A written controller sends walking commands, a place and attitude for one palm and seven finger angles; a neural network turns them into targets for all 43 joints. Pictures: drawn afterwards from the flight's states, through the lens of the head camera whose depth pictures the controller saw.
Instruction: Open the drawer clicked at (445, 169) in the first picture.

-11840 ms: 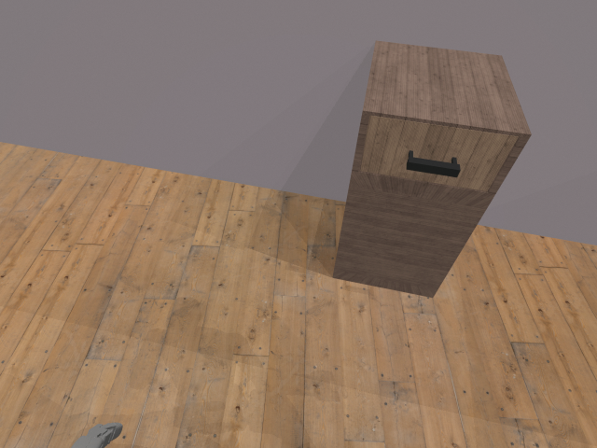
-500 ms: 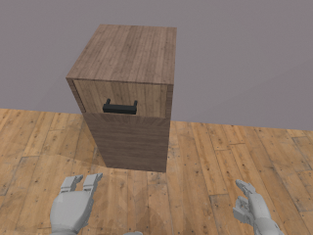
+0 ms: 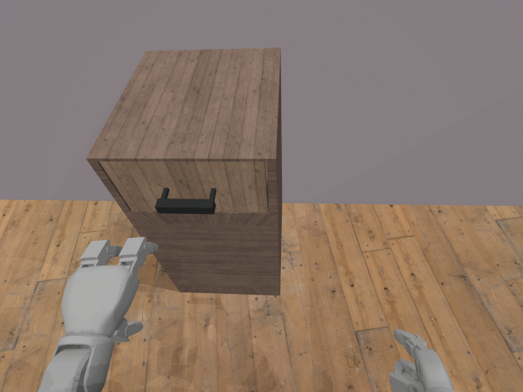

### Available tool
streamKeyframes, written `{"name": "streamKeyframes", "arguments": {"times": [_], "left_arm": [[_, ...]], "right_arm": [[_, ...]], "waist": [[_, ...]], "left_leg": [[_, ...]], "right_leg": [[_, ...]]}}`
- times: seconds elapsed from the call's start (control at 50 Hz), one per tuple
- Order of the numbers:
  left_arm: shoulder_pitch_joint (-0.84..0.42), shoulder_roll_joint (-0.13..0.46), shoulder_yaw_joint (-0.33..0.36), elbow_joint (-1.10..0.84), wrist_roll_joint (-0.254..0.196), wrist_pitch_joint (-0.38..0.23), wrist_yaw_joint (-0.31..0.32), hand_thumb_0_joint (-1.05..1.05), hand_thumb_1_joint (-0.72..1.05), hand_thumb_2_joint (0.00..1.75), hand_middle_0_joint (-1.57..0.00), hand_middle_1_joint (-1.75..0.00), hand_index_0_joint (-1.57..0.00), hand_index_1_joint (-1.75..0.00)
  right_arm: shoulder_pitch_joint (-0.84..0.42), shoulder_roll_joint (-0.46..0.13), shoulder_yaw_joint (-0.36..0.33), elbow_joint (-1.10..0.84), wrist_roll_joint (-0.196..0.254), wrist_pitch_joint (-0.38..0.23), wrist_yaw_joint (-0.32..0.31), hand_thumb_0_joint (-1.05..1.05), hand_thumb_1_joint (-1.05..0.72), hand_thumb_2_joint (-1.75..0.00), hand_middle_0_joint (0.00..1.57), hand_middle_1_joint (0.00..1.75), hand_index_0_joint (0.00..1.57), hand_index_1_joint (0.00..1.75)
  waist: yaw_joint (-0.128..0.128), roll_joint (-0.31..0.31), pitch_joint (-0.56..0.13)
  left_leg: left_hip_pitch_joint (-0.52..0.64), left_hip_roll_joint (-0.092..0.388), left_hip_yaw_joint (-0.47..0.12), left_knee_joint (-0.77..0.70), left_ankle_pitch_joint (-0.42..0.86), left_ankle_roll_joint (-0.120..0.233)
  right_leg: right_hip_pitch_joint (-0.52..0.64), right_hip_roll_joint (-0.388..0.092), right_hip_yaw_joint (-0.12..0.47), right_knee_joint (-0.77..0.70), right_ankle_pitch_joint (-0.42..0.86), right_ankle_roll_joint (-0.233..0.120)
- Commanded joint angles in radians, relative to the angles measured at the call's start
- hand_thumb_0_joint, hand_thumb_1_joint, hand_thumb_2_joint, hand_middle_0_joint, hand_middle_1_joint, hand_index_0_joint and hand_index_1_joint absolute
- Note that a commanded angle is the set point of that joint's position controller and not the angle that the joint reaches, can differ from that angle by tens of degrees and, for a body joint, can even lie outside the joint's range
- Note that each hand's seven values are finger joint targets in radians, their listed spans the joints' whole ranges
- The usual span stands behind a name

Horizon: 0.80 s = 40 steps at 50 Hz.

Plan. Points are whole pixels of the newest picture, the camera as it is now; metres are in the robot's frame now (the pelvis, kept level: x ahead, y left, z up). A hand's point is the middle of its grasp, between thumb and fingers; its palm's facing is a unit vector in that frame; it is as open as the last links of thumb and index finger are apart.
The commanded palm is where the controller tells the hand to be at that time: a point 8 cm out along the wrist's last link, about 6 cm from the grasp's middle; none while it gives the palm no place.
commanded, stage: raise the hand with hooked fingers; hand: left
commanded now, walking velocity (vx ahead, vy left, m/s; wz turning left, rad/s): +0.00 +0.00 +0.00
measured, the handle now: (187, 199) +0.50 +0.24 -0.09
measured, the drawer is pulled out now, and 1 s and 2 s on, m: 0.00 0.00 0.00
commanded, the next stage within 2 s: move the hooked fingers above the handle in 0.90 s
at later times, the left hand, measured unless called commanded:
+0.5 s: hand (105, 235) +0.29 +0.26 +0.09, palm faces +0.08 -0.08 -0.99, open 13.8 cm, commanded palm +0.27 +0.26 +0.15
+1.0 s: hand (88, 245) +0.28 +0.28 +0.09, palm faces +0.07 -0.08 -0.99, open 13.8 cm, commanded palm +0.25 +0.27 +0.15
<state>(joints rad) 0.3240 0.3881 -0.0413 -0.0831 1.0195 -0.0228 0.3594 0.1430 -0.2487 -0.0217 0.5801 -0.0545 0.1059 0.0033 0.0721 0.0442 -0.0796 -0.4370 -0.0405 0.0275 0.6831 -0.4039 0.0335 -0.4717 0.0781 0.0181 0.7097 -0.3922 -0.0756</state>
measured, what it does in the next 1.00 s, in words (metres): stands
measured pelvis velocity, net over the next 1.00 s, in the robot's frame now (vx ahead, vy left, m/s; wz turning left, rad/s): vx -0.03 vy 0.03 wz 0.03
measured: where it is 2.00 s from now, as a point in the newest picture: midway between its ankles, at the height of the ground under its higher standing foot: outside the picture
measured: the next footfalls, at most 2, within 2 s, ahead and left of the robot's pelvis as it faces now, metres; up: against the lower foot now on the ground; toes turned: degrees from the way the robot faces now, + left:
none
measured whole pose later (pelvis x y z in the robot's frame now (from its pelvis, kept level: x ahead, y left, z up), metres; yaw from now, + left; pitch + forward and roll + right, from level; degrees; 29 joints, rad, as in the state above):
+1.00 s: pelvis -0.03 +0.03 +0.02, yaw +1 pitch +4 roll +0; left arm -0.09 0.47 -0.06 0.12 0.93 0.01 0.14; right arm 0.15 -0.24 -0.02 0.62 0.03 0.14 -0.01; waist 0.08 0.07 -0.03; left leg -0.30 -0.08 0.01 0.50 -0.28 0.07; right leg -0.31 0.04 0.01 0.52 -0.27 -0.03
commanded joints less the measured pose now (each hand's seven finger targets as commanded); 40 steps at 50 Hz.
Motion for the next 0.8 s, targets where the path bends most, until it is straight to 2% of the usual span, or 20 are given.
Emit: {"name": "streamKeyframes", "arguments": {"times": [0.0, 0.04, 0.1, 0.12, 0.14, 0.22, 0.24, 0.34, 0.36, 0.42, 0.44, 0.48, 0.52, 0.58, 0.62, 0.68, 0.72, 0.74, 0.76, 0.78], "left_arm": [[-0.187, 0.140, 0.119, -0.137, -0.022, 0.038, 0.063, 0.00, -0.29, 0.39, -0.29, -1.07, -0.29, -1.07], [-0.232, 0.139, 0.096, -0.116, -0.030, 0.080, 0.031, 0.00, -0.34, 0.37, -0.29, -1.10, -0.29, -1.10], [-0.281, 0.158, 0.063, -0.135, -0.048, 0.124, -0.036, 0.00, -0.41, 0.34, -0.29, -1.14, -0.29, -1.14], [-0.301, 0.164, 0.056, -0.136, -0.050, 0.132, -0.059, 0.00, -0.43, 0.33, -0.29, -1.15, -0.29, -1.15], [-0.324, 0.175, 0.060, -0.141, -0.055, 0.138, -0.080, 0.00, -0.45, 0.32, -0.30, -1.17, -0.30, -1.17], [-0.410, 0.217, 0.078, -0.121, -0.041, 0.121, -0.127, 0.00, -0.50, 0.30, -0.30, -1.20, -0.30, -1.20], [-0.445, 0.250, 0.109, -0.125, -0.038, 0.116, -0.130, 0.00, -0.50, 0.30, -0.30, -1.20, -0.30, -1.20], [-0.586, 0.261, 0.109, -0.074, -0.042, 0.117, -0.146, 0.00, -0.50, 0.30, -0.30, -1.20, -0.30, -1.20], [-0.612, 0.244, 0.087, -0.058, -0.048, 0.122, -0.156, 0.00, -0.50, 0.30, -0.30, -1.20, -0.30, -1.20], [-0.666, 0.249, 0.070, -0.025, -0.063, 0.131, -0.192, 0.00, -0.50, 0.30, -0.30, -1.20, -0.30, -1.20], [-0.685, 0.257, 0.073, -0.018, -0.071, 0.132, -0.204, 0.00, -0.50, 0.30, -0.30, -1.20, -0.30, -1.20], [-0.726, 0.260, 0.059, -0.009, -0.074, 0.126, -0.233, 0.00, -0.50, 0.30, -0.30, -1.20, -0.30, -1.20], [-0.662, 0.235, 0.043, 0.035, -0.080, 0.123, -0.262, 0.00, -0.50, 0.30, -0.30, -1.20, -0.30, -1.20], [-0.605, 0.240, 0.059, 0.035, -0.098, 0.091, -0.294, 0.00, -0.50, 0.30, -0.30, -1.20, -0.30, -1.20], [-0.603, 0.257, 0.077, 0.000, -0.096, 0.060, -0.295, 0.00, -0.50, 0.30, -0.30, -1.20, -0.30, -1.20], [-0.651, 0.284, 0.112, -0.056, -0.084, 0.005, -0.262, 0.00, -0.50, 0.30, -0.30, -1.20, -0.30, -1.20], [-0.683, 0.309, 0.139, -0.103, -0.069, -0.028, -0.223, 0.00, -0.50, 0.30, -0.30, -1.20, -0.30, -1.20], [-0.691, 0.325, 0.157, -0.096, -0.065, -0.032, -0.202, 0.00, -0.50, 0.30, -0.30, -1.20, -0.30, -1.20], [-0.698, 0.308, 0.147, -0.100, -0.065, -0.038, -0.184, 0.00, -0.50, 0.30, -0.30, -1.20, -0.30, -1.20], [-0.693, 0.305, 0.152, -0.078, -0.065, -0.040, -0.171, 0.00, -0.50, 0.30, -0.30, -1.20, -0.30, -1.20]], "right_arm": [[-0.128, -0.093, -0.041, -0.149, 0.019, -0.043, 0.002, 0.00, -0.90, -0.90, 0.20, 0.30, 0.20, 0.30], [-0.139, -0.100, -0.042, -0.150, 0.031, -0.034, 0.002, 0.00, -0.90, -0.90, 0.20, 0.30, 0.20, 0.30], [-0.148, -0.103, -0.041, -0.152, 0.044, -0.024, -0.010, 0.00, -0.90, -0.90, 0.20, 0.30, 0.20, 0.30], [-0.153, -0.101, -0.037, -0.154, 0.046, -0.021, -0.012, 0.00, -0.90, -0.90, 0.20, 0.30, 0.20, 0.30], [-0.161, -0.103, -0.033, -0.157, 0.048, -0.017, -0.016, 0.00, -0.90, -0.90, 0.20, 0.30, 0.20, 0.30], [-0.162, -0.092, -0.016, -0.150, 0.046, -0.009, -0.026, 0.00, -0.90, -0.90, 0.20, 0.30, 0.20, 0.30], [-0.159, -0.094, -0.015, -0.148, 0.046, -0.005, -0.027, 0.00, -0.90, -0.90, 0.20, 0.30, 0.20, 0.30], [-0.160, -0.085, -0.009, -0.142, 0.059, 0.006, -0.030, 0.00, -0.90, -0.90, 0.20, 0.30, 0.20, 0.30], [-0.160, -0.084, -0.006, -0.144, 0.064, 0.004, -0.031, 0.00, -0.90, -0.90, 0.20, 0.30, 0.20, 0.30], [-0.155, -0.088, -0.007, -0.139, 0.068, 0.007, -0.035, 0.00, -0.90, -0.90, 0.20, 0.30, 0.20, 0.30], [-0.155, -0.093, -0.006, -0.141, 0.071, 0.009, -0.035, 0.00, -0.90, -0.90, 0.20, 0.30, 0.20, 0.30], [-0.148, -0.093, -0.004, -0.135, 0.073, 0.011, -0.035, 0.00, -0.90, -0.90, 0.20, 0.30, 0.20, 0.30], [-0.141, -0.094, -0.005, -0.143, 0.072, 0.012, -0.033, 0.00, -0.90, -0.90, 0.20, 0.30, 0.20, 0.30], [-0.129, -0.100, -0.006, -0.148, 0.074, 0.013, -0.023, 0.00, -0.90, -0.90, 0.20, 0.30, 0.20, 0.30], [-0.131, -0.101, -0.009, -0.155, 0.069, 0.010, -0.020, 0.00, -0.90, -0.90, 0.20, 0.30, 0.20, 0.30], [-0.123, -0.097, -0.012, -0.150, 0.065, 0.002, -0.016, 0.00, -0.90, -0.90, 0.20, 0.30, 0.20, 0.30], [-0.118, -0.096, -0.018, -0.145, 0.061, -0.005, -0.017, 0.00, -0.90, -0.90, 0.20, 0.30, 0.20, 0.30], [-0.113, -0.096, -0.020, -0.141, 0.061, -0.007, -0.017, 0.00, -0.90, -0.90, 0.20, 0.30, 0.20, 0.30], [-0.112, -0.093, -0.022, -0.139, 0.064, -0.013, -0.016, 0.00, -0.90, -0.90, 0.20, 0.30, 0.20, 0.30], [-0.103, -0.093, -0.026, -0.127, 0.064, -0.016, -0.016, 0.00, -0.90, -0.90, 0.20, 0.30, 0.20, 0.30]], "waist": [[-0.022, -0.063, -0.248], [-0.019, -0.099, -0.257], [-0.006, -0.086, -0.287], [-0.006, -0.095, -0.275], [-0.003, -0.077, -0.268], [0.005, -0.052, -0.228], [0.007, -0.051, -0.234], [0.004, 0.002, -0.210], [-0.003, 0.011, -0.201], [-0.010, -0.023, -0.206], [-0.012, -0.009, -0.208], [-0.017, -0.020, -0.214], [-0.010, -0.045, -0.184], [-0.002, -0.069, -0.163], [0.007, -0.049, -0.179], [0.009, -0.008, -0.193], [0.015, 0.045, -0.241], [0.014, 0.042, -0.229], [0.012, 0.060, -0.232], [0.009, 0.040, -0.225]], "left_leg": [[0.075, -0.012, -0.053, -0.027, 0.445, 0.009], [0.080, -0.013, -0.050, -0.044, 0.464, 0.012], [0.117, -0.014, -0.041, -0.074, 0.493, 0.012], [0.124, -0.013, -0.041, -0.083, 0.499, 0.013], [0.135, -0.012, -0.040, -0.092, 0.497, 0.014], [0.162, -0.008, -0.038, -0.123, 0.500, 0.015], [0.169, -0.007, -0.039, -0.129, 0.495, 0.014], [0.198, -0.005, -0.043, -0.164, 0.473, 0.006], [0.204, -0.002, -0.043, -0.168, 0.466, 0.007], [0.226, 0.001, -0.041, -0.182, 0.474, 0.008], [0.224, 0.001, -0.043, -0.189, 0.462, 0.005], [0.236, 0.003, -0.049, -0.197, 0.469, 0.006], [0.230, 0.005, -0.045, -0.205, 0.467, 0.007], [0.216, 0.011, -0.050, -0.217, 0.464, 0.005], [0.226, 0.009, -0.048, -0.215, 0.488, 0.007], [0.243, 0.016, -0.067, -0.218, 0.494, 0.000], [0.280, 0.021, -0.074, -0.214, 0.523, -0.011], [0.272, 0.021, -0.079, -0.215, 0.509, -0.014], [0.280, 0.022, -0.080, -0.215, 0.496, -0.017], [0.279, 0.023, -0.081, -0.215, 0.496, -0.020]], "right_leg": [[0.190, -0.057, 0.105, -0.065, 0.592, 0.027], [0.220, -0.057, 0.107, -0.075, 0.613, 0.030], [0.287, -0.070, 0.102, -0.092, 0.657, 0.040], [0.294, -0.071, 0.096, -0.098, 0.657, 0.043], [0.297, -0.069, 0.096, -0.108, 0.634, 0.040], [0.296, -0.066, 0.076, -0.135, 0.586, 0.036], [0.304, -0.064, 0.079, -0.141, 0.565, 0.031], [0.292, -0.058, 0.062, -0.176, 0.478, 0.020], [0.285, -0.059, 0.048, -0.182, 0.460, 0.022], [0.294, -0.057, 0.038, -0.202, 0.455, 0.027], [0.303, -0.058, 0.040, -0.207, 0.436, 0.024], [0.306, -0.058, 0.028, -0.214, 0.429, 0.025], [0.299, -0.058, 0.019, -0.225, 0.422, 0.027], [0.305, -0.057, 0.017, -0.231, 0.407, 0.024], [0.312, -0.059, 0.022, -0.231, 0.430, 0.023], [0.285, -0.055, 0.012, -0.227, 0.384, 0.016], [0.271, -0.053, 0.015, -0.221, 0.369, 0.013], [0.262, -0.049, 0.011, -0.221, 0.347, 0.010], [0.247, -0.051, 0.008, -0.222, 0.333, 0.011], [0.235, -0.047, 0.004, -0.221, 0.327, 0.010]]}}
